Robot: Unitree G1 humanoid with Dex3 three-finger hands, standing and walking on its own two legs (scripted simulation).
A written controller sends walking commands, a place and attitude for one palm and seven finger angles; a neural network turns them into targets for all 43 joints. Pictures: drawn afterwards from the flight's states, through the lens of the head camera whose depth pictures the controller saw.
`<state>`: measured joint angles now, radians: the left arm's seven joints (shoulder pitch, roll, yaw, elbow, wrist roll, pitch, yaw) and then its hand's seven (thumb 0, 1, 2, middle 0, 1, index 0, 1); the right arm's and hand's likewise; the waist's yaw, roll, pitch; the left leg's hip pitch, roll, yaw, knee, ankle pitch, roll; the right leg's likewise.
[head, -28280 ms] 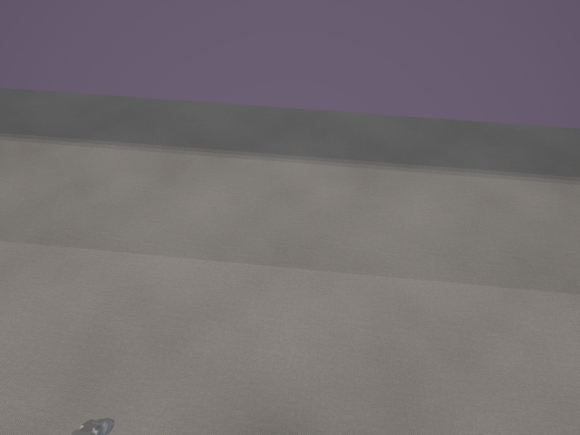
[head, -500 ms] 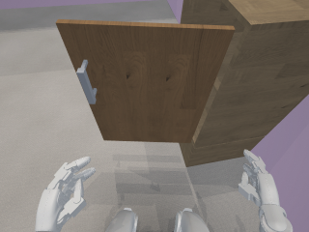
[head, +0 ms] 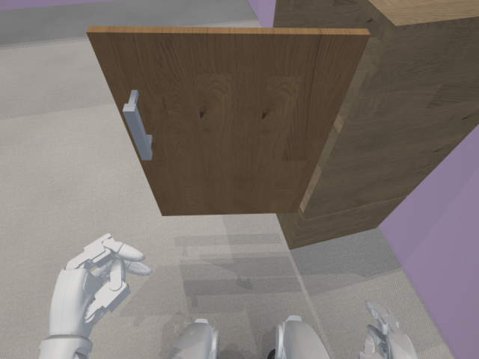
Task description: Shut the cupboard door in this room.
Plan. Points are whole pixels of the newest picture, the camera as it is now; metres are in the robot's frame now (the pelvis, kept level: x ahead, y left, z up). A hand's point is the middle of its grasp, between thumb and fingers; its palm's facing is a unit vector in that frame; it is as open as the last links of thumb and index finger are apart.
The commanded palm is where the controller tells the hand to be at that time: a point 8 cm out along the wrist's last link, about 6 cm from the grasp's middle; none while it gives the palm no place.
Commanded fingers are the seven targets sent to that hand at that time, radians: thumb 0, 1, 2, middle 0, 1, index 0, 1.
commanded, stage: raise the hand and make a fist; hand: left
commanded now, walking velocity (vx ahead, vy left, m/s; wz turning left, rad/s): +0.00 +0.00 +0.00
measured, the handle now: (140, 126) +0.51 +0.22 +0.06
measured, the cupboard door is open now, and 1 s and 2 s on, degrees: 78 78 78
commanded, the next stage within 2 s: bring the fist close to the handle in 0.98 s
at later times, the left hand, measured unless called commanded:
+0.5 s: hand (118, 264) +0.24 +0.19 +0.06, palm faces +0.08 -1.00 -0.04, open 3.1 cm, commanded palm +0.22 +0.24 +0.06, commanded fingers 0.00 0.90 0.90 -1.30 -1.50 -1.30 -1.50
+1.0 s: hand (130, 262) +0.25 +0.17 +0.06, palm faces +0.08 -1.00 -0.04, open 3.1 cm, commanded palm +0.22 +0.23 +0.06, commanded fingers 0.00 0.90 0.90 -1.30 -1.50 -1.30 -1.50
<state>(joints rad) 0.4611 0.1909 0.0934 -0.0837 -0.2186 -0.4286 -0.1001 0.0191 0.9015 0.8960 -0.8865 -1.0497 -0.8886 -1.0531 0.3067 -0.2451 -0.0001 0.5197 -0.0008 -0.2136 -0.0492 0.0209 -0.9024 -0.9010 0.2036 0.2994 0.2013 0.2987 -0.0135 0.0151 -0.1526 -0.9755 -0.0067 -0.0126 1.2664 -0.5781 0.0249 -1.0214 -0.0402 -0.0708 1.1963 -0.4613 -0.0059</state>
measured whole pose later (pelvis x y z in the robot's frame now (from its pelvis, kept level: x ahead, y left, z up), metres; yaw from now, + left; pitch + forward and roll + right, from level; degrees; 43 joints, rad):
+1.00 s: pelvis +0.02 -0.01 +0.01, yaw +0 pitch +17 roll -1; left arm 0.39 0.21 0.14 -0.04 -0.26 -0.41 -0.17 0.02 0.90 0.90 -1.30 -1.50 -1.30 -1.50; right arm 0.25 -0.24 0.01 0.47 0.00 -0.15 -0.05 0.02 -0.90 -0.90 0.20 0.30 0.20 0.30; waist 0.00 0.02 -0.16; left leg -0.92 0.00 -0.03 1.23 -0.60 0.00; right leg -0.97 -0.03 -0.09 1.17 -0.49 -0.02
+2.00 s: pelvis +0.02 -0.01 +0.02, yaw +0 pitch +18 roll -1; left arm -0.25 0.21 0.19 0.51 -0.17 -0.42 -0.09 0.02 0.90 0.90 -1.30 -1.50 -1.30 -1.50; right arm 0.25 -0.24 0.01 0.58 0.00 -0.10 -0.04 0.02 -0.91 -0.90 0.20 0.30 0.20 0.30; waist -0.03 0.01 -0.14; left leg -0.92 0.00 0.00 1.16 -0.55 0.01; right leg -0.98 -0.03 -0.06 1.12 -0.45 -0.01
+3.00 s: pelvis +0.01 -0.01 +0.01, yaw -1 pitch +21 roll -1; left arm -0.62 0.35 0.30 0.93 -0.17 -0.47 -0.25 0.02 0.90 0.90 -1.31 -1.50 -1.30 -1.50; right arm 0.29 -0.27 0.01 0.62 0.01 -0.07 -0.03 0.01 -0.91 -0.90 0.20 0.30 0.20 0.30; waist -0.08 0.02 -0.13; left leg -1.01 0.00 0.00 1.19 -0.54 0.01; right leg -1.07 -0.03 -0.06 1.14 -0.43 -0.01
